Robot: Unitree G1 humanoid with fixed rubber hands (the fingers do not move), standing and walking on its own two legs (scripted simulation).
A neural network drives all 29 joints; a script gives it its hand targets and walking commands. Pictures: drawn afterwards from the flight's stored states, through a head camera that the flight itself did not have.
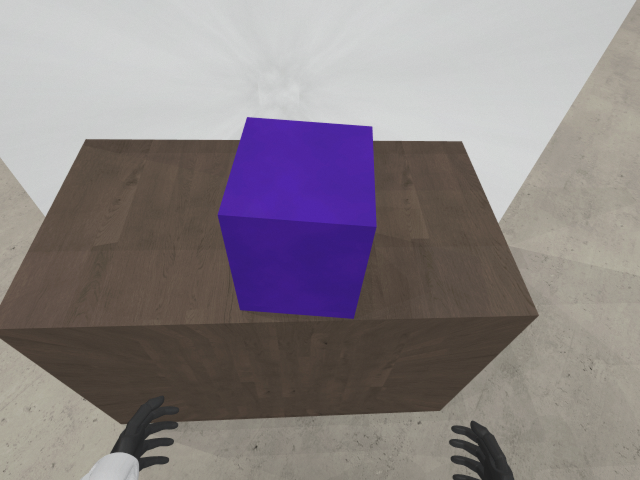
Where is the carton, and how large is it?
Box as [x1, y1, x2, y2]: [218, 117, 376, 318]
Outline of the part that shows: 247,117 218,212 218,218 240,309 353,318 376,226 371,126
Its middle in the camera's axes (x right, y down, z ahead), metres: -0.03 -0.03 +0.65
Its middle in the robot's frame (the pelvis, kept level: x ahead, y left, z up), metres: +0.50 +0.04 -0.02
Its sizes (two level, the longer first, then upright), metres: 0.210 0.200 0.250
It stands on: a pedestal, 0.62 m high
